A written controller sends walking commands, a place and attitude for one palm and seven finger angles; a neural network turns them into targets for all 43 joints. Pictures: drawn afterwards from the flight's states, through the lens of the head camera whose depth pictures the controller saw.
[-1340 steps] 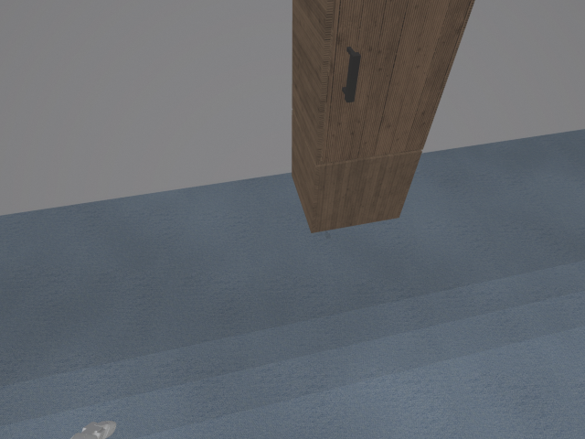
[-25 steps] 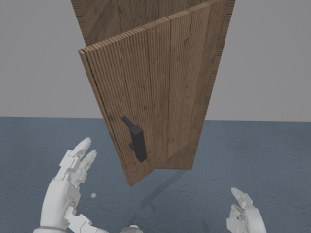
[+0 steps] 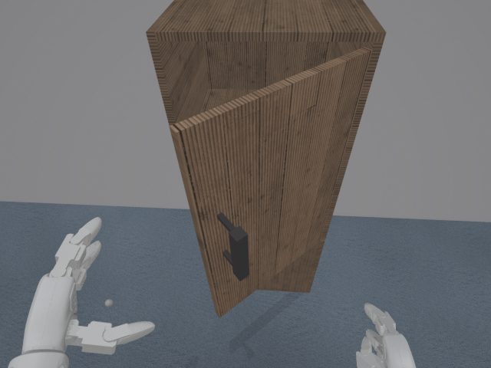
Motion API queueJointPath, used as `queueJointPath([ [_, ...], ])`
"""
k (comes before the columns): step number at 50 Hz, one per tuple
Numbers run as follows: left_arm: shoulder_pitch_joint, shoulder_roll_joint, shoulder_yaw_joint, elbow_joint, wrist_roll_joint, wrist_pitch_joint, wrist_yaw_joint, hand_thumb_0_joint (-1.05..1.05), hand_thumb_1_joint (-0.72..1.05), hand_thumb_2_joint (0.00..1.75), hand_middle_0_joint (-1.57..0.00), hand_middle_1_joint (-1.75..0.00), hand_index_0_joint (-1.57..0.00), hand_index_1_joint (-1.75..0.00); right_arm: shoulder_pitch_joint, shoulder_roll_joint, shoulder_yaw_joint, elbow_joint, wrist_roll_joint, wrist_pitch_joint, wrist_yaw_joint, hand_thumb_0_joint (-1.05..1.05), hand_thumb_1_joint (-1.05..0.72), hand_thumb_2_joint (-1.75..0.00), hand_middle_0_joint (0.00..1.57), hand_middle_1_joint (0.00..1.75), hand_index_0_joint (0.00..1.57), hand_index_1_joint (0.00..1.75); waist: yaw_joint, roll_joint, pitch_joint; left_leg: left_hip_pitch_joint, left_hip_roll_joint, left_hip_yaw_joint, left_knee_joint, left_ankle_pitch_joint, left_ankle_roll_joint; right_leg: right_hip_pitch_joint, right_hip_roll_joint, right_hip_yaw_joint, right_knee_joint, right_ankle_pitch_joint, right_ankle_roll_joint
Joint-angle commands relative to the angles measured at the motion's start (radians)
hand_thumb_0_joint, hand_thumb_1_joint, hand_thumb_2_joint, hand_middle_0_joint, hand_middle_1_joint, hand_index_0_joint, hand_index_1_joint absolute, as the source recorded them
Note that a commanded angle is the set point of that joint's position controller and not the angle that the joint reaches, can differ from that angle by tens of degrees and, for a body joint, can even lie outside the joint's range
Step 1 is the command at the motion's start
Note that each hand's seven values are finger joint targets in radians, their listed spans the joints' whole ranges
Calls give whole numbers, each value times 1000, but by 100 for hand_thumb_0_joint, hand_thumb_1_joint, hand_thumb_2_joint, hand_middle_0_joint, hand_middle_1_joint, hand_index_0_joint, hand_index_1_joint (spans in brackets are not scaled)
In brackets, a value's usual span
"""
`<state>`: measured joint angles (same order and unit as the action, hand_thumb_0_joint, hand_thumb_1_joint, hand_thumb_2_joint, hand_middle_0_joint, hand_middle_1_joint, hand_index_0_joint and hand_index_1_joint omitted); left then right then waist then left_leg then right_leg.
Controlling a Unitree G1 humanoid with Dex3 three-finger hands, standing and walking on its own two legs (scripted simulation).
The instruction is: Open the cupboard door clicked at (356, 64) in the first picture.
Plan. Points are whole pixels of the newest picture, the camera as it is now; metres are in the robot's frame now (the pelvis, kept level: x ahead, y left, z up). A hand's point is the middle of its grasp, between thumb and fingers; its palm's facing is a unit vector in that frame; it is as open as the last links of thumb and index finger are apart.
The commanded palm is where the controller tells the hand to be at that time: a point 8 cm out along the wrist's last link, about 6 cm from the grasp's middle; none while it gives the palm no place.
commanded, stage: draw the hand back to the body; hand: left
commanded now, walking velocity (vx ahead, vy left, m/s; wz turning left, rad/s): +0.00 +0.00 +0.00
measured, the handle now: (232, 247) +0.33 +0.06 +0.01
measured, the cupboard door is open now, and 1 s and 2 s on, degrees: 42 42 42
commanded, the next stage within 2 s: step back with the hand held close in 0.82 s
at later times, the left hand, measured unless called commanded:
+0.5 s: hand (40, 244) +0.21 +0.27 +0.19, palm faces +0.46 -0.79 -0.41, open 8.5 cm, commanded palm +0.16 +0.30 +0.20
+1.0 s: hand (51, 250) +0.20 +0.25 +0.18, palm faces +0.45 -0.80 -0.41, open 7.4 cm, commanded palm +0.15 +0.29 +0.20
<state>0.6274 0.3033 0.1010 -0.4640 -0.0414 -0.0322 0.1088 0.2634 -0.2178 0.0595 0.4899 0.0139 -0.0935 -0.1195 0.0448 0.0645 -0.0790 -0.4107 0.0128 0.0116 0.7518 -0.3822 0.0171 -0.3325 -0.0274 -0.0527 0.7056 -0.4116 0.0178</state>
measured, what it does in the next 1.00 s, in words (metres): stands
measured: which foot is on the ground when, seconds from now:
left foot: down 0.00-1.00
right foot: down 0.00-1.00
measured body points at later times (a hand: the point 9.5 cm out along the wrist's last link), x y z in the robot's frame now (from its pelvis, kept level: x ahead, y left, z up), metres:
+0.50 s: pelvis +0.02 +0.00 +0.03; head +0.00 -0.02 +0.47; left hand +0.18 +0.31 +0.21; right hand +0.21 -0.21 -0.05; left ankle +0.01 +0.11 -0.71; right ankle -0.03 -0.13 -0.71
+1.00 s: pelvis +0.01 -0.01 +0.03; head -0.01 -0.03 +0.48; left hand +0.17 +0.29 +0.21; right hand +0.19 -0.23 -0.06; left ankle +0.01 +0.11 -0.71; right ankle -0.03 -0.13 -0.71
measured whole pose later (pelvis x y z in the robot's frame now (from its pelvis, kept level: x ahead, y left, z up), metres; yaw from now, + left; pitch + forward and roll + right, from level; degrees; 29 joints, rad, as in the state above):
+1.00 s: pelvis +0.01 -0.01 +0.03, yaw -1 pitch -4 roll -1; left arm 0.46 0.34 0.34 -0.39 -0.06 -0.08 0.11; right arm 0.19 -0.23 0.02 0.63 -0.01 -0.09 -0.09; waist 0.07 0.07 0.02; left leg -0.12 0.03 0.03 0.43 -0.24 0.00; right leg -0.05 -0.01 -0.04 0.37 -0.26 0.01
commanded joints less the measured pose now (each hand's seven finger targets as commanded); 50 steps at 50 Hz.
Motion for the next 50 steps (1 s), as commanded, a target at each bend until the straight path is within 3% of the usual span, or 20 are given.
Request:
queueJointPath([
  [1, -92, 123, 124, -221, 7, -65, 36, 0, 17, 58, -17, -30, -17, -30, -134, -98, -40, -139, -3, -75, -5, 0, -90, -90, 20, 30, 20, 30, -1, -18, -17, 155, 6, -28, -210, 206, 4, 29, 18, -4, -187, 210, -31],
  [6, -116, 137, 171, -205, 7, -70, 39, 0, 34, 66, -18, -30, -18, -30, -156, -101, -40, -103, -8, -88, 7, 0, -90, -90, 20, 30, 20, 30, 12, 0, 13, 208, 12, -35, -280, 297, -6, 107, 20, -11, -228, 261, -34],
  [9, -130, 156, 218, -197, 3, -74, 39, 0, 44, 70, -18, -30, -18, -30, -158, -102, -47, -84, -10, -87, 13, 0, -90, -90, 20, 30, 20, 30, 17, -25, 5, 244, 16, -26, -304, 348, -7, 146, 23, -10, -253, 303, -33],
  [13, -158, 177, 266, -200, -3, -76, 36, 0, 58, 76, -19, -30, -19, -30, -166, -104, -53, -65, -14, -80, 20, 0, -90, -90, 20, 30, 20, 30, 22, 6, -10, 289, 18, -17, -326, 431, -12, 193, 23, -5, -280, 363, -33],
  [22, -246, 227, 372, -160, -22, -83, 36, 0, 90, 90, -20, -30, -20, -30, -192, -107, -66, -37, -16, -58, 23, 0, -90, -90, 20, 30, 20, 30, 28, -4, 17, 321, 13, 0, -365, 408, -9, 230, 27, 0, -332, 386, -32],
  [25, -206, 170, 321, -109, -23, -78, 24, 0, 90, 90, -20, -30, -20, -30, -194, -112, -73, -32, -16, -52, 30, 0, -90, -90, 20, 30, 20, 30, 25, -26, 33, 327, 13, 9, -365, 428, -3, 235, 26, 0, -345, 411, -29],
  [27, -235, 186, 322, -152, -20, -81, 22, 0, 90, 90, -20, -30, -20, -30, -195, -116, -76, -37, -17, -48, 34, 0, -90, -90, 20, 30, 20, 30, 25, 5, 7, 344, 11, 9, -366, 448, -2, 243, 25, 5, -342, 423, -27],
  [30, -242, 216, 345, -159, -18, -85, 27, 0, 90, 90, -20, -30, -20, -30, -203, -116, -79, -33, -18, -48, 30, 0, -90, -90, 20, 30, 20, 30, 29, -27, 5, 345, 10, 8, -371, 419, -1, 249, 28, 5, -351, 407, -29],
  [35, -232, 235, 369, -155, -18, -89, 30, 0, 90, 90, -20, -30, -20, -30, -209, -107, -77, -25, -19, -55, 24, 0, -90, -90, 20, 30, 20, 30, 34, -3, 12, 346, 3, 18, -366, 413, 1, 253, 26, 10, -361, 426, -30],
  [38, -241, 218, 353, -163, -19, -93, 28, 0, 90, 90, -20, -30, -20, -30, -206, -104, -77, -22, -18, -57, 26, 0, -90, -90, 20, 30, 20, 30, 29, 18, 20, 353, 2, 20, -369, 410, 0, 244, 26, 12, -365, 423, -28],
  [39, -236, 214, 353, -151, -21, -93, 27, 0, 90, 90, -20, -30, -20, -30, -206, -103, -78, -21, -18, -58, 27, 0, -90, -90, 20, 30, 20, 30, 28, -7, 30, 354, 4, 21, -371, 400, 0, 236, 27, 11, -369, 414, -26],
  [46, -237, 210, 348, -137, -22, -102, 25, 0, 90, 90, -20, -30, -20, -30, -214, -103, -82, -16, -19, -64, 26, 0, -90, -90, 20, 30, 20, 30, 30, -14, 31, 360, 2, 26, -378, 360, 5, 236, 25, 20, -386, 386, -23],
  [47, -318, 235, 357, -175, -21, -108, 28, 0, 90, 90, -20, -30, -20, -30, -217, -106, -80, -13, -18, -65, 25, 0, -90, -90, 20, 30, 20, 30, 25, -6, 26, 365, -1, 25, -376, 363, 6, 234, 26, 22, -390, 390, -24],
  [48, -378, 346, 473, -193, -16, -146, 31, 0, 90, 90, -20, -30, -20, -30, -202, -125, -78, -43, -12, -42, 25, 0, -90, -90, 20, 30, 20, 30, -22, -57, 106, 298, 20, 9, -337, 324, 19, 133, -18, 86, -439, 452, -18],
  [49, -265, 271, 419, -94, -15, -144, 19, 0, 90, 90, -20, -30, -20, -30, -206, -114, -82, -24, -15, -22, 23, 0, -90, -90, 20, 30, 20, 30, -28, -106, 89, 301, 17, 3, -315, 317, 19, 130, -37, 85, -438, 479, -18],
  [50, -244, 266, 409, -99, -11, -151, 14, 0, 90, 90, -20, -30, -20, -30, -209, -118, -86, -35, -15, -10, 24, 0, -90, -90, 20, 30, 20, 30, -25, -88, 90, 296, 15, 6, -312, 344, 17, 130, -42, 80, -430, 527, -19],
])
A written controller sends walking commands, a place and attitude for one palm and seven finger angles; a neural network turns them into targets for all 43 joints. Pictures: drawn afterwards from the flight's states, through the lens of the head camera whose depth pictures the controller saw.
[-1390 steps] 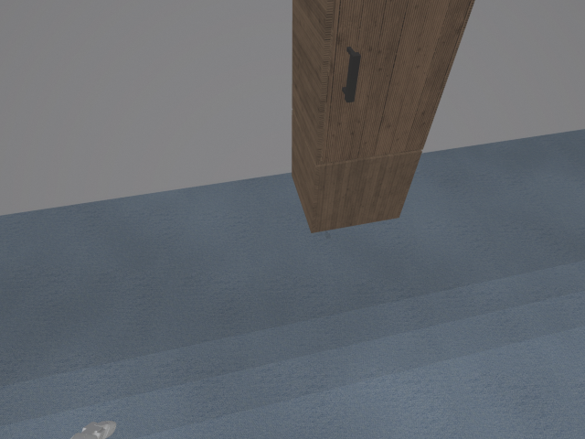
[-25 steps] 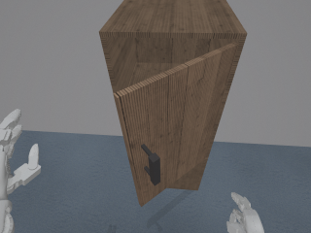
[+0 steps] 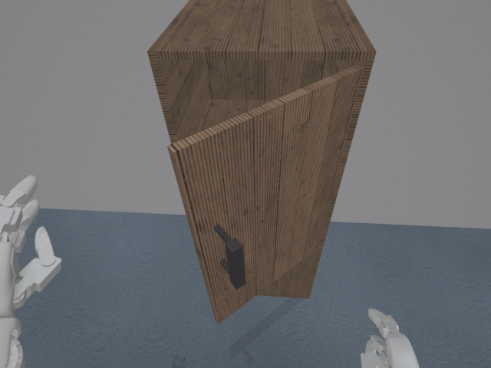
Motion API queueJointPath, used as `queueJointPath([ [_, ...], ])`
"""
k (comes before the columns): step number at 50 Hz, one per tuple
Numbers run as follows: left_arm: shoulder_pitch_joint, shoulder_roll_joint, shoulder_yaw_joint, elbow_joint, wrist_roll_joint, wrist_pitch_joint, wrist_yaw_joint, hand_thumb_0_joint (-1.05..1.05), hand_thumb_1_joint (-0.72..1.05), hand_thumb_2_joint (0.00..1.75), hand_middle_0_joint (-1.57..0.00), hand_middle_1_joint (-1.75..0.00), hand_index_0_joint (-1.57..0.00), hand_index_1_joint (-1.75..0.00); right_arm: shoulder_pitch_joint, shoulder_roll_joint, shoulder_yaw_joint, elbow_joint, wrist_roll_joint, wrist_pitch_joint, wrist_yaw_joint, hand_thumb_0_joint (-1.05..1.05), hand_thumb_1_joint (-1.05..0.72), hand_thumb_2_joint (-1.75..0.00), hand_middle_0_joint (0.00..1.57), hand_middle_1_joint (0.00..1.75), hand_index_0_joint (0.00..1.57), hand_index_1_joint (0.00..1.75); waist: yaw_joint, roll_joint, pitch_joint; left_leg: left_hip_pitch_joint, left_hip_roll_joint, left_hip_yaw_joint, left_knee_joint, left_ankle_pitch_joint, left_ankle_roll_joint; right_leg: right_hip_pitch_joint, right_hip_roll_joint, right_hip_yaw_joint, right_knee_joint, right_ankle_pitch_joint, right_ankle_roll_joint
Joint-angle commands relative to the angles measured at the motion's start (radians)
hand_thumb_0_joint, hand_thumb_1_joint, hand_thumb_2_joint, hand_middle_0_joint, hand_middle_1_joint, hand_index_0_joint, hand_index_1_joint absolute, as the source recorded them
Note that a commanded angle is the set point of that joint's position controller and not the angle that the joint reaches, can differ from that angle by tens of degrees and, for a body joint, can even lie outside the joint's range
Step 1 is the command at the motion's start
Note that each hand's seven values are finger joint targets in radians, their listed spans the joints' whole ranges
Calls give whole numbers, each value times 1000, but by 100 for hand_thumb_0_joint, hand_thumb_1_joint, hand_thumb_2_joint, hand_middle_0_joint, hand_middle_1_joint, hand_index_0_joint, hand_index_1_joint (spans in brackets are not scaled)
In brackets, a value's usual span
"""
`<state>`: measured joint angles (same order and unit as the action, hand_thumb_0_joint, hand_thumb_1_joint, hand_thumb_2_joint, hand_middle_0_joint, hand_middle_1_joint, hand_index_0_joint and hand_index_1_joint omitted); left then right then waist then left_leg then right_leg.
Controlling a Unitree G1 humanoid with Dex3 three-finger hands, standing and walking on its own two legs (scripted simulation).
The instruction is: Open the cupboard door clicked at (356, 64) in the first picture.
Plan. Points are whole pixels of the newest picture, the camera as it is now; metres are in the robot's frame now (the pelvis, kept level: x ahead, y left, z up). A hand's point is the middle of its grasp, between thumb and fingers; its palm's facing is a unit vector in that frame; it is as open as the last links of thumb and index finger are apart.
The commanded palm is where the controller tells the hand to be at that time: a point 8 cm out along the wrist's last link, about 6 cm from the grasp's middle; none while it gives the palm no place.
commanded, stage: step back with the hand held close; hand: left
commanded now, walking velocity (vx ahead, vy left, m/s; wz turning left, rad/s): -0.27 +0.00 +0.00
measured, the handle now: (229, 256) +0.32 +0.08 -0.01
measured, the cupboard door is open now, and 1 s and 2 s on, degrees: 42 42 42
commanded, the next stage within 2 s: stop stepping back and stand still in 1.10 s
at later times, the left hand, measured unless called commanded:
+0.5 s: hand (15, 306) +0.13 +0.28 +0.15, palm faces +0.38 -0.77 -0.51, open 7.4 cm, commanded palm +0.07 +0.32 +0.17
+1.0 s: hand out of the picture +0.05 +0.31 +0.17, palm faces +0.48 -0.74 -0.47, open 7.4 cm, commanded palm -0.02 +0.34 +0.17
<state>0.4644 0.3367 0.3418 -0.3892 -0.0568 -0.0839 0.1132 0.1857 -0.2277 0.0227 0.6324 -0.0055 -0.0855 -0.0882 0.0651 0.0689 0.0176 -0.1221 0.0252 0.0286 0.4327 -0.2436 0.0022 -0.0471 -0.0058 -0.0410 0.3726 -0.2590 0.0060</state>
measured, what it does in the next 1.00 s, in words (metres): walks backwards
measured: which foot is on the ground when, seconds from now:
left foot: down 0.00-1.00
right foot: down 0.00-0.86, up 0.88-1.00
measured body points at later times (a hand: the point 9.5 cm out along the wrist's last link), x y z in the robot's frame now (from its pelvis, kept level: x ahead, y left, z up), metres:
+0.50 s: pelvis -0.07 +0.02 -0.01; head -0.05 +0.03 +0.44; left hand +0.11 +0.32 +0.18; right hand +0.10 -0.22 -0.09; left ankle +0.00 +0.12 -0.74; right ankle -0.03 -0.12 -0.74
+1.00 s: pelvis -0.15 +0.03 -0.02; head -0.12 +0.06 +0.43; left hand +0.02 +0.35 +0.19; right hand +0.04 -0.19 -0.09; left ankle +0.00 +0.12 -0.74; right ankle -0.18 -0.11 -0.68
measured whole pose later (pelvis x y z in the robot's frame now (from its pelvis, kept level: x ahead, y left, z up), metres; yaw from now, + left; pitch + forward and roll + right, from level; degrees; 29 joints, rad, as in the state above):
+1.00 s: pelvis -0.15 +0.03 -0.02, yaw +3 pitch +0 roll -5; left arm 0.50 0.46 0.47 -0.55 -0.03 -0.23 0.17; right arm 0.17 -0.18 -0.02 0.63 -0.02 -0.12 -0.07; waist 0.00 0.03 0.07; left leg -0.49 0.03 -0.01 0.53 -0.04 0.06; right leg -0.41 0.10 0.02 1.04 -0.46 0.02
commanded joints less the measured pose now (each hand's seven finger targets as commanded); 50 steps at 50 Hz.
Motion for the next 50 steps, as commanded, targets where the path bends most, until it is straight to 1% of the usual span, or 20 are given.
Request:
queueJointPath([
  [1, -35, 205, 147, -169, 5, -100, 6, 0, 90, 90, -20, -30, -20, -30, -129, -109, -51, -180, 1, -6, -5, 0, -90, -90, 20, 30, 20, 30, -50, -80, -35, 9, 10, -9, 5, 234, 29, -143, -65, 60, -78, 388, -4],
  [5, 36, 214, 150, -232, 6, -104, 14, 0, 90, 90, -20, -30, -20, -30, -127, -119, -62, -206, 4, 26, -8, 0, -90, -90, 20, 30, 20, 30, -48, -8, -133, 21, 30, -11, -5, 374, 24, -102, -54, 41, -17, 427, 2],
  [7, 61, 231, 170, -259, 5, -103, 20, 0, 90, 90, -20, -30, -20, -30, -121, -114, -67, -225, 9, 37, -7, 0, -90, -90, 20, 30, 20, 30, -47, -44, -172, 21, 41, -11, -1, 407, 23, -91, -46, 40, 8, 439, 6],
  [9, 76, 246, 189, -270, 3, -103, 27, 0, 90, 90, -20, -30, -20, -30, -120, -110, -72, -235, 12, 47, -9, 0, -90, -90, 20, 30, 20, 30, -49, -67, -175, -2, 43, -7, 4, 394, 20, -96, -46, 43, 16, 441, 9],
  [12, 82, 264, 207, -309, 5, -114, 37, 0, 90, 90, -20, -30, -20, -30, -118, -110, -75, -245, 14, 47, -12, 0, -90, -90, 20, 30, 20, 30, -47, -20, -181, -42, 48, -17, -6, 367, 19, -91, -42, 44, 43, 399, 9],
  [16, 94, 256, 206, -313, 6, -126, 45, 0, 90, 90, -20, -30, -20, -30, -112, -114, -76, -250, 15, 37, -12, 0, -90, -90, 20, 30, 20, 30, -49, -4, -145, -126, 61, -42, -39, 241, 25, -103, -30, 48, 58, 276, 11],
  [26, 65, 236, 215, -325, 36, -175, 58, 0, 90, 90, -20, -30, -20, -30, -89, -133, -78, -249, 13, -20, -8, 0, -90, -90, 20, 30, 20, 30, -60, 47, -56, -482, 109, -134, -149, -340, 71, -31, 8, 63, 152, -14, 15],
  [30, 54, 256, 251, -344, 48, -194, 60, 0, 90, 90, -20, -30, -20, -30, -83, -135, -86, -243, 9, -50, -8, 0, -90, -90, 20, 30, 20, 30, -53, 85, -87, -564, 134, -172, -164, -427, 92, 32, 42, 60, 248, 4, 17],
  [33, 63, 247, 250, -353, 46, -204, 57, 0, 90, 90, -20, -30, -20, -30, -65, -124, -88, -235, 7, -64, -1, 0, -90, -90, 20, 30, 20, 30, -61, 5, -76, -523, 77, -118, -49, -417, 70, -75, 8, 141, 157, -89, -9],
  [36, 35, 242, 216, -356, 29, -203, 66, 0, 90, 90, -20, -30, -20, -30, -36, -100, -83, -186, -1, -61, 4, 0, -90, -90, 20, 30, 20, 30, -77, -183, -72, -206, -28, -25, 250, -198, -2, -435, -142, 281, -75, -213, -80],
  [38, 0, 248, 203, -334, 29, -195, 77, 0, 90, 90, -20, -30, -20, -30, -35, -92, -82, -157, -2, -50, 8, 0, -90, -90, 20, 30, 20, 30, -87, -228, -83, -109, -44, -8, 332, -117, -12, -521, -188, 261, -97, -156, -94],
  [40, -23, 263, 208, -340, 28, -191, 83, 0, 90, 90, -20, -30, -20, -30, -55, -103, -85, -153, 6, -43, 1, 0, -90, -90, 20, 30, 20, 30, -91, -146, -67, -84, -32, -29, 237, -108, -4, -536, -150, 200, -51, -110, -68],
  [41, -18, 270, 215, -356, 25, -194, 83, 0, 90, 90, -20, -30, -20, -30, -65, -107, -82, -161, 6, -43, -3, 0, -90, -90, 20, 30, 20, 30, -86, -86, -54, -137, 12, -93, 117, -164, 12, -501, -98, 154, 9, -135, -38],
  [42, -6, 270, 226, -364, 23, -199, 80, 0, 90, 90, -20, -30, -20, -30, -83, -116, -79, -178, 6, -46, -9, 0, -90, -90, 20, 30, 20, 30, -78, 20, -42, -261, 77, -178, -35, -262, 37, -412, -28, 111, 111, -176, -6],
  [43, 2, 267, 244, -383, 29, -206, 77, 0, 90, 90, -20, -30, -20, -30, -103, -134, -79, -195, 4, -57, -12, 0, -90, -90, 20, 30, 20, 30, -71, 194, -54, -467, 199, -330, -232, -469, 87, -222, 61, 53, 337, -159, 22],
  [44, -8, 264, 263, -400, 39, -212, 73, 0, 90, 90, -20, -30, -20, -30, -108, -133, -87, -196, -4, -71, -11, 0, -90, -90, 20, 30, 20, 30, -63, 288, -98, -614, 314, -468, -377, -611, 150, -63, 126, 38, 632, -142, 30],
  [45, -26, 311, 288, -417, 37, -223, 74, 0, 90, 90, -20, -30, -20, -30, -100, -105, -95, -189, -9, -80, -11, 0, -90, -90, 20, 30, 20, 30, -68, 220, -119, -550, 333, -495, -379, -487, 162, -135, 119, 82, 785, -199, 19],
  [46, -4, 293, 280, -407, 32, -225, 72, 0, 90, 90, -20, -30, -20, -30, -102, -103, -104, -174, -12, -92, 3, 0, -90, -90, 20, 30, 20, 30, -61, 123, -136, -462, 326, -440, -308, -391, 169, -201, 112, 108, 830, -224, 11],
  [47, 38, 272, 268, -370, 24, -221, 72, 0, 90, 90, -20, -30, -20, -30, -104, -109, -110, -161, -9, -98, 16, 0, -90, -90, 20, 30, 20, 30, -55, 94, -146, -389, 294, -348, -263, -332, 153, -242, 106, 93, 818, -234, 5],
  [50, 75, 225, 211, -388, 0, -202, 76, 0, 90, 90, -20, -30, -20, -30, -106, -92, -97, -143, -7, -106, 34, 0, -90, -90, 20, 30, 20, 30, -54, 177, -157, -298, 236, -234, -279, -267, 104, -225, 87, 22, 626, -266, -9],
])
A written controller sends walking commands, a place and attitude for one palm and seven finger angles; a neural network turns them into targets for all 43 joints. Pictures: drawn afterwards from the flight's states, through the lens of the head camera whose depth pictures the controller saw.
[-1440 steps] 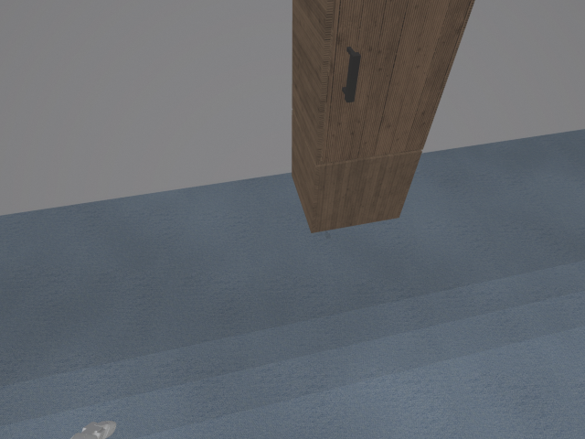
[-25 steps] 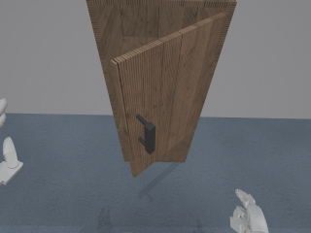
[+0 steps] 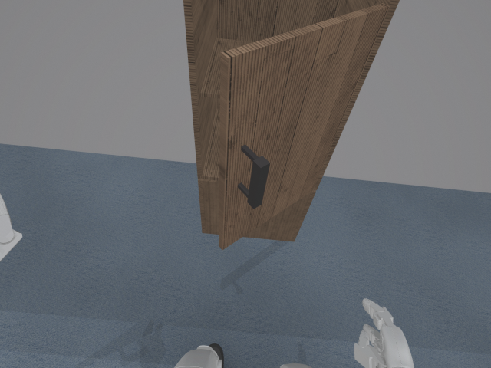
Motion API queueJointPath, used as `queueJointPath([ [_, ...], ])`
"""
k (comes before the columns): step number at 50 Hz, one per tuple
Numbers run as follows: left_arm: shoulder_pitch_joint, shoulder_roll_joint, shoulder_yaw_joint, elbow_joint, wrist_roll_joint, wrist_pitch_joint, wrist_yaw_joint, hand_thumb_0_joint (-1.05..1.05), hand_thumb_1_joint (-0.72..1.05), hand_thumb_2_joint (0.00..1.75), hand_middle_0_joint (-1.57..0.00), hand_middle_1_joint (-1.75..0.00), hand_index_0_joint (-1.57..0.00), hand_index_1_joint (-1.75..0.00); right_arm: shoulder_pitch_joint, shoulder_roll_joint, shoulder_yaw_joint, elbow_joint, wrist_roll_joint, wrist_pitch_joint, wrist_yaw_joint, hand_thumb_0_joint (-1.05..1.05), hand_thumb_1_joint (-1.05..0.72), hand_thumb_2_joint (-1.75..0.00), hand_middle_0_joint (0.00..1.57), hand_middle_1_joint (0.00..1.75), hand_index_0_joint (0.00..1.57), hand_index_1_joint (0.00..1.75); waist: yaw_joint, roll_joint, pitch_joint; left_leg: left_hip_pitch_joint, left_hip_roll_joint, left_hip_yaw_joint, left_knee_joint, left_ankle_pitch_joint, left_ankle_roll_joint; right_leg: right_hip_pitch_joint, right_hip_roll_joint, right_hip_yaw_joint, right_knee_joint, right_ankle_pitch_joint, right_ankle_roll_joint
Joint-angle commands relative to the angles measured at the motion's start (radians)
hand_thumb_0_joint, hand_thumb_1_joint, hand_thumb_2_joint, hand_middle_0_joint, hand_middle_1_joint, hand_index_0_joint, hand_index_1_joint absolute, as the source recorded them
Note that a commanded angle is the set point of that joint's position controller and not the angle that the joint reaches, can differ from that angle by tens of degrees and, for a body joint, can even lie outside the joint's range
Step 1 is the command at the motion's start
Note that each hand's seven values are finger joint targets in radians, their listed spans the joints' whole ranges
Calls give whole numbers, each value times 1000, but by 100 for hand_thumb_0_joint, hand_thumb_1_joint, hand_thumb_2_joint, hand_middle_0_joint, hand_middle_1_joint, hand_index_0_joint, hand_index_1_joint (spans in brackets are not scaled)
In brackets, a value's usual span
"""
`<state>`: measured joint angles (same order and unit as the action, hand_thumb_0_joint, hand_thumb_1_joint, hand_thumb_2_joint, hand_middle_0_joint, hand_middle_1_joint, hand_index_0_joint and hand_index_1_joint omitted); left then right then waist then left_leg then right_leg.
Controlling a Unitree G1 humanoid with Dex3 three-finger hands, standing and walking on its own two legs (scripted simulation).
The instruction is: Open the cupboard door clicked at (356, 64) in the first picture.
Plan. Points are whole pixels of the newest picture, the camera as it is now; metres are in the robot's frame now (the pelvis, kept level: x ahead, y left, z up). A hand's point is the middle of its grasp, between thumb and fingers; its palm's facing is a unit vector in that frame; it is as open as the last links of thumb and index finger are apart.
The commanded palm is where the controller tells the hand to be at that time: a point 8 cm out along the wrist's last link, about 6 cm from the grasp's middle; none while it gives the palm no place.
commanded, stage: step back with the hand held close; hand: left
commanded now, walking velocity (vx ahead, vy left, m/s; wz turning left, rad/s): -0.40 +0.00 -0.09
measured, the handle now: (250, 177) +0.47 +0.02 +0.00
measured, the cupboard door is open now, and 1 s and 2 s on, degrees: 42 42 42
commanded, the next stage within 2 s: stop stepping back and stand still in 0.10 s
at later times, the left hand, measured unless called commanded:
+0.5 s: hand (22, 321) +0.14 +0.22 +0.18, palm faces +0.24 -0.82 -0.52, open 7.4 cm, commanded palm +0.08 +0.28 +0.19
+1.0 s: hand out of the picture +0.10 +0.26 +0.18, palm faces +0.35 -0.81 -0.48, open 7.4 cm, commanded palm +0.05 +0.31 +0.19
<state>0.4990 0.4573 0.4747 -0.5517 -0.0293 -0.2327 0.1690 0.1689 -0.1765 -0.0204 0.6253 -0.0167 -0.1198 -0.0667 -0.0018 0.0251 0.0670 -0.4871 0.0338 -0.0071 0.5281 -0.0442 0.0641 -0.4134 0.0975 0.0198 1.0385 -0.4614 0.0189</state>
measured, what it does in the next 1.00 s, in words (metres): walks backwards: right foot, then left foot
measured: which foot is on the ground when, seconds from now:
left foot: down 0.00-0.16, up 0.18-0.26, down 0.28-0.50, up 0.52-0.74, down 0.76-1.00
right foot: up 0.00-0.14, down 0.16-0.30, up 0.32-0.46, down 0.48-1.00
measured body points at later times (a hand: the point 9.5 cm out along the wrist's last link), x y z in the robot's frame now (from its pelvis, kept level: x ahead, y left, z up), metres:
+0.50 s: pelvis -0.10 +0.00 +0.01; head -0.09 +0.01 +0.46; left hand +0.12 +0.27 +0.21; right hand +0.02 -0.26 -0.06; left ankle +0.05 +0.07 -0.72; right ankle -0.12 -0.08 -0.72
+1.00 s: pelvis -0.12 +0.02 +0.01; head -0.13 +0.02 +0.46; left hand +0.07 +0.31 +0.20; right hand +0.02 -0.21 -0.07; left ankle -0.11 +0.14 -0.73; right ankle -0.11 -0.08 -0.73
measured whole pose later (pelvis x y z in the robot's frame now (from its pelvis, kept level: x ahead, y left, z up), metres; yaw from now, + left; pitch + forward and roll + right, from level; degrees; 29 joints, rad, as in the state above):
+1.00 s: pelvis -0.12 +0.02 +0.01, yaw -6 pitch -1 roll +0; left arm 0.55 0.41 0.41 -0.45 -0.02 -0.22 0.15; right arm 0.22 -0.18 0.03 0.64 -0.01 -0.16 -0.06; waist 0.00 0.01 0.01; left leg -0.23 0.04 0.05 0.52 -0.27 0.00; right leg -0.24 0.01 -0.07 0.50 -0.24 -0.03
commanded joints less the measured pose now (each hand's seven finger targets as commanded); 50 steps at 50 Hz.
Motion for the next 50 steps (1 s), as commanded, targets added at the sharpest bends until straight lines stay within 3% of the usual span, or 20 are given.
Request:
queueJointPath([
  [1, 32, 102, 57, -240, -32, -49, 17, 0, 90, 90, -20, -30, -20, -30, -74, -141, -44, -124, 3, -70, 16, 0, -90, -90, 20, 30, 20, 30, 6, 230, -225, 108, 209, -180, -398, -458, 16, 157, -3, -70, -127, -95, -29],
  [5, 21, 144, 72, -208, -48, -51, 0, 0, 90, 90, -20, -30, -20, -30, -49, -135, -36, -99, -11, -51, 20, 0, -90, -90, 20, 30, 20, 30, 10, 193, -244, 270, 162, -88, -304, -258, -76, 208, -53, -52, -702, -24, -78],
  [7, -48, 206, 93, -221, -42, -75, -4, 0, 90, 90, -20, -30, -20, -30, -48, -123, -28, -85, -4, -19, 15, 0, -90, -90, 20, 30, 20, 30, -3, -76, -206, 380, 62, -1, 97, -158, -106, -13, -309, 232, -879, 221, -146],
  [8, -82, 254, 124, -225, -38, -82, 4, 0, 90, 90, -20, -30, -20, -30, -87, -116, -11, -102, -11, -26, 5, 0, -90, -90, 20, 30, 20, 30, 13, -120, -184, 311, 13, 25, 236, -254, -113, -29, -401, 246, -859, 458, -163],
  [10, -145, 229, 89, -209, -27, -67, -9, 0, 90, 90, -20, -30, -20, -30, -108, -131, -23, -111, 17, -48, -7, 0, -90, -90, 20, 30, 20, 30, 14, -295, -220, 174, -46, 13, 337, -301, -99, 136, -347, 146, -681, 897, -131],
  [11, -70, 219, 106, -174, -26, -34, -10, 0, 90, 90, -20, -30, -20, -30, -96, -123, -15, -130, 21, -35, -17, 0, -90, -90, 20, 30, 20, 30, -5, -291, -186, 150, -29, 21, 248, -233, -87, 200, -305, 56, -603, 976, -102],
  [13, -12, 171, 90, -167, -46, 9, -20, 0, 90, 90, -20, -30, -20, -30, -77, -139, -3, -136, 30, -24, -32, 0, -90, -90, 20, 30, 20, 30, -28, -1, -219, 382, -13, 3, -41, 263, -50, 142, -165, -58, -416, 774, -5],
  [14, -7, 177, 98, -197, -49, 9, -22, 0, 90, 90, -20, -30, -20, -30, -77, -165, -15, -144, 26, -35, -26, 0, -90, -90, 20, 30, 20, 30, -1, 176, -268, 474, 120, -150, -131, 458, 12, 103, -64, -63, -296, 364, 16],
  [15, -43, 170, 69, -189, -57, -3, -31, 0, 90, 90, -20, -30, -20, -30, -57, -167, -21, -137, 32, -54, -14, 0, -90, -90, 20, 30, 20, 30, -7, 220, -231, 440, 193, -263, -242, 307, 33, 91, -33, -12, -206, -99, -4],
  [16, 33, 160, 95, -129, -45, -4, -20, 0, 90, 90, -20, -30, -20, -30, -52, -153, -22, -136, 12, -74, -9, 0, -90, -90, 20, 30, 20, 30, 15, 201, -237, 382, 240, -371, -311, 16, 65, 69, -27, 27, -175, -153, -8],
  [18, 77, 187, 126, -211, -44, -5, -4, 0, 90, 90, -20, -30, -20, -30, -65, -135, -10, -148, 2, -79, -5, 0, -90, -90, 20, 30, 20, 30, 11, 145, -221, 203, 219, -336, -436, -488, 29, 195, -49, 10, -245, -83, -25],
  [22, 191, 146, 100, -217, -30, 13, 2, 0, 90, 90, -20, -30, -20, -30, -69, -149, -13, -176, 3, -55, -3, 0, -90, -90, 20, 30, 20, 30, 7, 259, -146, -72, 80, -87, -408, -607, -60, 458, -10, -119, -530, -3, -50],
  [23, 199, 159, 104, -209, -26, 17, 0, 0, 90, 90, -20, -30, -20, -30, -63, -141, -15, -175, 2, -45, -3, 0, -90, -90, 20, 30, 20, 30, 3, 175, -138, -68, 33, -38, -293, -545, -72, 438, -54, -78, -640, 4, -59],
  [25, 143, 211, 146, -225, -26, 6, 2, 0, 90, 90, -20, -30, -20, -30, -46, -147, -30, -153, -9, -21, -4, 0, -90, -90, 20, 30, 20, 30, -5, -160, -150, 157, -65, 13, 266, -322, -99, 17, -360, 296, -922, -206, -169],
  [26, 88, 185, 115, -208, -25, 14, 3, 0, 90, 90, -20, -30, -20, -30, -28, -143, -29, -131, -5, -20, -9, 0, -90, -90, 20, 30, 20, 30, -3, -227, -110, 69, -52, -20, 445, -297, -96, -32, -420, 385, -939, -287, -202],
  [30, -115, 141, 37, -41, 5, -6, 9, 0, 90, 90, -20, -30, -20, -30, -16, -154, -22, -99, 6, -50, -34, 0, -90, -90, 20, 30, 20, 30, -32, -111, -35, 77, 9, 17, 348, -281, -72, -40, -328, 187, -861, -181, -123],
  [34, -132, 119, 10, -32, 25, -23, 20, 0, 90, 90, -20, -30, -20, -30, -10, -150, -20, -89, 0, -86, -44, 0, -90, -90, 20, 30, 20, 30, -3, -99, -36, 199, -16, 80, 21, -316, -28, 66, -313, 194, -805, -130, -130],
  [38, -75, 142, 49, -159, 6, -43, 17, 0, 90, 90, -20, -30, -20, -30, -20, -185, -32, -128, 7, -98, -29, 0, -90, -90, 20, 30, 20, 30, 9, 50, -115, 302, 95, -79, -142, -50, 3, 184, -151, 47, -555, 272, -43],
  [40, -9, 151, 79, -143, 4, -37, 7, 0, 90, 90, -20, -30, -20, -30, -14, -157, -14, -113, 8, -91, -20, 0, -90, -90, 20, 30, 20, 30, 6, 164, -115, 235, 133, -123, -208, -88, 7, 197, -109, -40, -494, 233, -15],
  [50, 16, 108, 56, -44, -9, -26, 0, 0, 90, 90, -20, -30, -20, -30, -20, -148, -15, -121, 9, -79, -2, 0, -90, -90, 20, 30, 20, 30, -5, -33, -104, 201, 24, 3, -95, -197, -48, 221, -172, 84, -694, 271, -40],
])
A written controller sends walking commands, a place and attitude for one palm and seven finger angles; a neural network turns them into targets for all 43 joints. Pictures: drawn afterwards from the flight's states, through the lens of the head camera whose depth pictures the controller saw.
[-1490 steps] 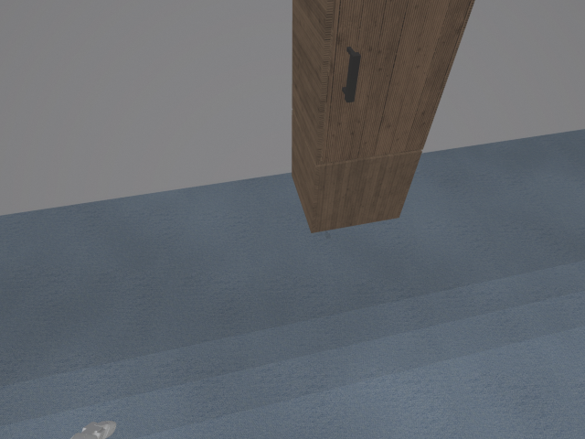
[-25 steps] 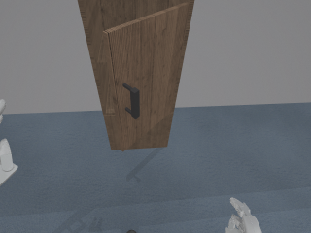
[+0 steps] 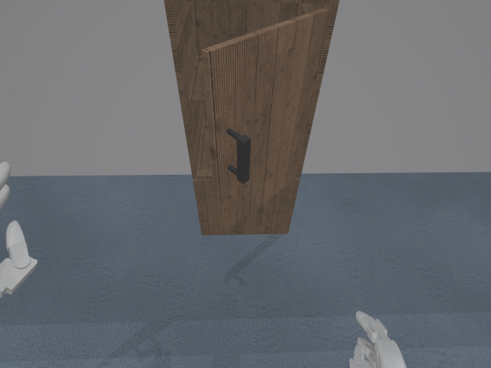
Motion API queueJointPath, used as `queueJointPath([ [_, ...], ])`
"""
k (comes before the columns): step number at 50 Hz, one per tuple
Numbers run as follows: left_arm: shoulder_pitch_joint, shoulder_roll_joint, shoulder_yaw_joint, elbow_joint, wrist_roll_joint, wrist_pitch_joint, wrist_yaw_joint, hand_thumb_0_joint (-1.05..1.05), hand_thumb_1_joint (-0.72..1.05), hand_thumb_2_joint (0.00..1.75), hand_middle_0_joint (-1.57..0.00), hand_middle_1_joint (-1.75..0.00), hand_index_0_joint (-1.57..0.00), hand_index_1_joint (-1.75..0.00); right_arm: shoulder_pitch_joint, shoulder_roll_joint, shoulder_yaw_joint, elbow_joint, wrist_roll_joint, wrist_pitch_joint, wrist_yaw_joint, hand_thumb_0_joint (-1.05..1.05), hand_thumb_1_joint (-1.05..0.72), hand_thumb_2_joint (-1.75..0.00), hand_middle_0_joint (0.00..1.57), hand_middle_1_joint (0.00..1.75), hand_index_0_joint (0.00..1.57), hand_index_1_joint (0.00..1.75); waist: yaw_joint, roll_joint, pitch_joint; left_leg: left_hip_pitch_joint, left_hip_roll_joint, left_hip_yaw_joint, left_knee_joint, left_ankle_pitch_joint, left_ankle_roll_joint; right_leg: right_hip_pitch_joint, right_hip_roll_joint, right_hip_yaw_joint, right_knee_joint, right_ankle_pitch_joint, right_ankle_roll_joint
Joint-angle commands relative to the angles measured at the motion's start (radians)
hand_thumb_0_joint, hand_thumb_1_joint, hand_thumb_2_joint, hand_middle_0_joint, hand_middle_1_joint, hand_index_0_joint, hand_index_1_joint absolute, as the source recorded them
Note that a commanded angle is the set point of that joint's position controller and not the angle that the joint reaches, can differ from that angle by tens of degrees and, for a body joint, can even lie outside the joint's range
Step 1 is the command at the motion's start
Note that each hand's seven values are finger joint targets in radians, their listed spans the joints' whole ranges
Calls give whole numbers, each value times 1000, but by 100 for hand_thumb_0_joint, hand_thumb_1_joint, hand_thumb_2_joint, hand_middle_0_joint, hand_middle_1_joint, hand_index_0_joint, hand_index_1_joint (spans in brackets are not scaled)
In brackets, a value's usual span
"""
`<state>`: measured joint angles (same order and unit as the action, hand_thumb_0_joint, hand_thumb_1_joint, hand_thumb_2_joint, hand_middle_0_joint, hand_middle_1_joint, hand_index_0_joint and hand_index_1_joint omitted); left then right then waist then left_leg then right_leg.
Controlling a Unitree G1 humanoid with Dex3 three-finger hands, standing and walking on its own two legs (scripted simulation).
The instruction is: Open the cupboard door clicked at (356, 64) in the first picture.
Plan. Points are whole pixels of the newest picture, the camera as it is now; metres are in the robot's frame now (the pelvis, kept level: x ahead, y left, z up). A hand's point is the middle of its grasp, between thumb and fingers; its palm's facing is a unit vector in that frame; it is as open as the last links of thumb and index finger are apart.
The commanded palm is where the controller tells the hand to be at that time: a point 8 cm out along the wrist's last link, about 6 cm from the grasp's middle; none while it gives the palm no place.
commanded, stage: stop stepping back and stand still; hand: left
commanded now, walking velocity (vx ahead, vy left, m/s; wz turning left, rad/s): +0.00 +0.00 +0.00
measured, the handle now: (237, 155) +0.59 +0.06 -0.01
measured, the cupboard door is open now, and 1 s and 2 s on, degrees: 42 42 42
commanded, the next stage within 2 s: let the arm hang, fingers relaxed in 0.04 s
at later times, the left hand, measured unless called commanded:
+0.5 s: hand out of the picture +0.00 +0.20 -0.18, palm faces +0.03 -0.98 -0.18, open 7.1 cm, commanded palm none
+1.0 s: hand out of the picture +0.01 +0.21 -0.16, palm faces +0.06 -0.97 -0.24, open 7.4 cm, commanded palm none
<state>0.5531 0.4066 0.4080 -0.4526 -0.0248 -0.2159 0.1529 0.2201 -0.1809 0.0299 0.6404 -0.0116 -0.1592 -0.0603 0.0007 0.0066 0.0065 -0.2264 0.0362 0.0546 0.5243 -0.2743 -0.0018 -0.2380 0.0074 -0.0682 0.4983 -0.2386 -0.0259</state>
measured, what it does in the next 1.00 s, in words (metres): stands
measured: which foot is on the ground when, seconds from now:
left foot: down 0.00-1.00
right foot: down 0.00-1.00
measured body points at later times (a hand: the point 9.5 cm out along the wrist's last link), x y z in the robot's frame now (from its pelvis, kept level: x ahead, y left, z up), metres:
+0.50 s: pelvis -0.01 +0.02 +0.00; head +0.02 +0.03 +0.45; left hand +0.00 +0.25 -0.16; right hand +0.03 -0.24 -0.14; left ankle +0.00 +0.12 -0.74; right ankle +0.02 -0.10 -0.74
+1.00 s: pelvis +0.00 +0.02 +0.01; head +0.01 +0.01 +0.46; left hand +0.01 +0.26 -0.14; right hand +0.02 -0.20 -0.16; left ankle +0.00 +0.12 -0.74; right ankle +0.02 -0.10 -0.74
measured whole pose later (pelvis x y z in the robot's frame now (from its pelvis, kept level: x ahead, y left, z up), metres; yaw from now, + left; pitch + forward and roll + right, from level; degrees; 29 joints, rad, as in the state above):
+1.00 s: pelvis +0.00 +0.02 +0.01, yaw +3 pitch -1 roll +0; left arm 0.22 0.17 0.01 1.14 0.02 0.00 0.03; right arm 0.25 -0.16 0.01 1.14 -0.03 0.00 -0.03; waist 0.00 0.03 0.04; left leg -0.18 -0.03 0.03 0.41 -0.21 0.04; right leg -0.20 -0.05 -0.09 0.43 -0.21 0.01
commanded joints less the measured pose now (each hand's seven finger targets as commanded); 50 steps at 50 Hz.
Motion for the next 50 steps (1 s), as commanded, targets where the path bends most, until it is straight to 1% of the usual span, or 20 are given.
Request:
queueJointPath([
  [1, -48, 148, 107, -147, -13, -41, 14, 0, 90, 90, -20, -30, -20, -30, -76, -139, -61, -138, 4, -36, -8, 0, -90, -90, 20, 30, 20, 30, -9, -19, -40, -50, 23, -61, -97, 38, 18, 40, -83, 168, -160, 45, 8],
  [2, -63, 152, 108, -159, -12, -40, 14, 0, 90, 90, -20, -30, -20, -30, -78, -141, -62, -139, 4, -34, -9, 0, -90, -90, 20, 30, 20, 30, -8, -24, -50, -40, 23, -65, -104, 49, 19, 45, -78, 159, -160, 47, 11],
  [6, -98, 157, 102, -192, -7, -36, 15, 0, 90, 90, -20, -30, -20, -30, -95, -138, -58, -150, 5, -32, -19, 0, -90, -90, 20, 30, 20, 30, -1, 57, -47, -41, 35, -79, -175, 69, 19, 79, -47, 109, -137, 86, 29],
  [7, -141, -11, -303, 594, 78, 120, -130, 0, 90, 90, -20, -30, -20, -30, -138, -331, -121, 111, 2, -44, 72, 0, -90, -90, 20, 30, 20, 30, -43, 80, 33, -155, 65, -133, -27, 253, 37, -45, -110, 44, 41, 219, -1],
  [8, -127, -33, -275, 632, 62, 187, -150, 0, 90, 90, -20, -30, -20, -30, -65, -266, -115, 103, 6, 29, 71, 0, -90, -90, 20, 30, 20, 30, -16, 80, -32, -97, 80, -108, -56, 325, 36, -51, -96, 73, 47, 179, -5],
  [9, -147, -57, -290, 662, 58, 203, -155, 0, 90, 90, -20, -30, -20, -30, -61, -247, -101, 97, -3, 53, 67, 0, -90, -90, 20, 30, 20, 30, -12, 76, -58, -145, 109, -156, -83, 253, 65, -35, -77, 49, 85, 63, -4],
  [11, -203, -37, -302, 760, 64, 204, -158, 0, 90, 90, -20, -30, -20, -30, -87, -254, -86, 90, -13, 79, 61, 0, -90, -90, 20, 30, 20, 30, 5, -45, -61, -188, 119, -210, -113, 226, 91, 25, -64, 52, 91, 28, -4],
  [12, -228, -18, -303, 822, 66, 201, -158, 0, 90, 90, -20, -30, -20, -30, -94, -259, -84, 100, -16, 88, 60, 0, -90, -90, 20, 30, 20, 30, 13, -126, -80, -176, 103, -204, -100, 223, 86, 58, -79, 65, 54, 66, -8],
  [14, -288, 20, -311, 958, 65, 199, -155, 0, 90, 90, -20, -30, -20, -30, -85, -259, -82, 138, -13, 109, 60, 0, -90, -90, 20, 30, 20, 30, 2, -223, -104, -101, 46, -147, -42, 211, 59, 53, -138, 112, -19, 139, -31],
  [15, -320, 23, -324, 1022, 62, 203, -151, 0, 90, 90, -20, -30, -20, -30, -78, -244, -78, 159, -12, 121, 60, 0, -90, -90, 20, 30, 20, 30, -8, -197, -92, -68, 22, -129, -32, 180, 47, 23, -163, 132, -51, 120, -51],
  [16, -340, 14, -339, 1087, 57, 207, -148, 0, 90, 90, -20, -30, -20, -30, -71, -219, -68, 187, -16, 132, 61, 0, -90, -90, 20, 30, 20, 30, -13, -133, -89, -37, 12, -110, -34, 172, 40, 8, -179, 140, -67, 115, -55],
  [19, -358, -20, -368, 1249, 46, 216, -140, 0, 90, 90, -20, -30, -20, -30, -69, -183, -46, 254, -18, 149, 57, 0, -90, -90, 20, 30, 20, 30, -7, 74, -52, -45, 44, -144, -139, 136, 37, 30, -130, 107, -72, 16, -22],
  [22, -317, -45, -375, 1379, 41, 214, -137, 0, 90, 90, -20, -30, -20, -30, -47, -162, -40, 311, -13, 153, 49, 0, -90, -90, 20, 30, 20, 30, 4, 108, -46, -59, 49, -141, -175, 71, 31, 83, -127, 97, -111, 5, -11],
  [23, -304, -64, -367, 1410, 41, 214, -136, 0, 90, 90, -20, -30, -20, -30, -32, -153, -44, 327, -16, 156, 45, 0, -90, -90, 20, 30, 20, 30, 4, 150, -38, -65, 47, -142, -184, 35, 31, 84, -125, 93, -125, -9, -16],
  [24, -298, -62, -370, 1438, 39, 213, -136, 0, 90, 90, -20, -30, -20, -30, -20, -145, -44, 346, -15, 159, 44, 0, -90, -90, 20, 30, 20, 30, 4, 154, -25, -70, 45, -144, -193, 6, 32, 84, -125, 93, -136, -20, -19],
  [26, -298, -62, -371, 1479, 39, 212, -137, 0, 90, 90, -20, -30, -20, -30, 15, -145, -50, 371, -12, 163, 42, 0, -90, -90, 20, 30, 20, 30, -3, 88, 15, -70, 46, -145, -200, -27, 33, 58, -129, 88, -165, -55, -22],
  [29, -288, -70, -373, 1526, 36, 210, -136, 0, 90, 90, -20, -30, -20, -30, 59, -145, -52, 408, -12, 162, 37, 0, -90, -90, 20, 30, 20, 30, -5, 72, 21, -63, 52, -152, -215, -34, 38, 61, -126, 77, -166, -48, -23],
  [31, -277, -81, -374, 1547, 37, 210, -134, 0, 90, 90, -20, -30, -20, -30, 79, -133, -55, 422, -10, 162, 35, 0, -90, -90, 20, 30, 20, 30, -5, 19, 30, -58, 56, -156, -218, -22, 43, 59, -127, 67, -166, -44, -22],
  [40, -251, -102, -376, 1583, 35, 207, -124, 0, 90, 90, -20, -30, -20, -30, 114, -110, -51, 459, -7, 154, 30, 0, -90, -90, 20, 30, 20, 30, 1, -29, 38, -30, 62, -143, -216, 76, 46, 67, -127, 56, -148, 13, -17],
  [50, -269, -119, -376, 1576, 37, 206, -120, 0, 90, 90, -20, -30, -20, -30, 102, -75, -43, 478, -10, 150, 32, 0, -90, -90, 20, 30, 20, 30, 2, -25, 62, -14, 55, -126, -218, 140, 37, 65, -130, 61, -150, 55, -6],
])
